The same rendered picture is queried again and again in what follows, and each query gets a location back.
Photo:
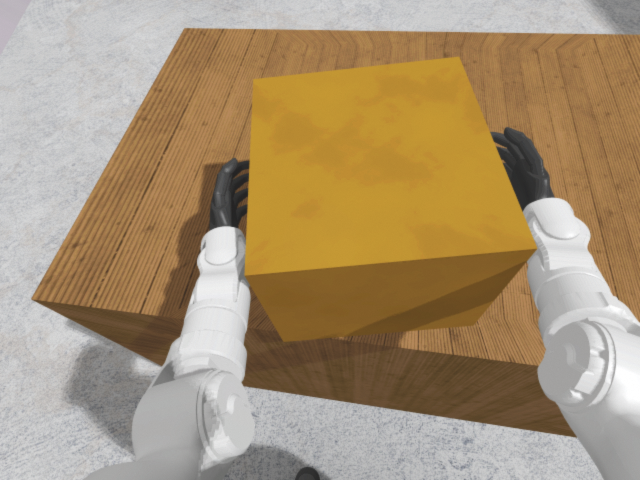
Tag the left robot upper arm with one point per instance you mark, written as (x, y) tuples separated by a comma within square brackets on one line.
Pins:
[(191, 428)]

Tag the carton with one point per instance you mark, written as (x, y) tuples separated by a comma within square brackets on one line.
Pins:
[(377, 202)]

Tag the right robot upper arm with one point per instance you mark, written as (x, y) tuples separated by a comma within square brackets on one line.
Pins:
[(592, 372)]

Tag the robot right forearm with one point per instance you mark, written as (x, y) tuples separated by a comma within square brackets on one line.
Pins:
[(565, 282)]

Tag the left robot hand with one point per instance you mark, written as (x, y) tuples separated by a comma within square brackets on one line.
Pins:
[(224, 203)]

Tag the robot left forearm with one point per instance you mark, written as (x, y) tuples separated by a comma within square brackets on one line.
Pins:
[(216, 320)]

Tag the pedestal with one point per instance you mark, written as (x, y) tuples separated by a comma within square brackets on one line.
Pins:
[(128, 266)]

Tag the right robot hand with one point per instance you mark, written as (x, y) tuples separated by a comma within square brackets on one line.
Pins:
[(524, 166)]

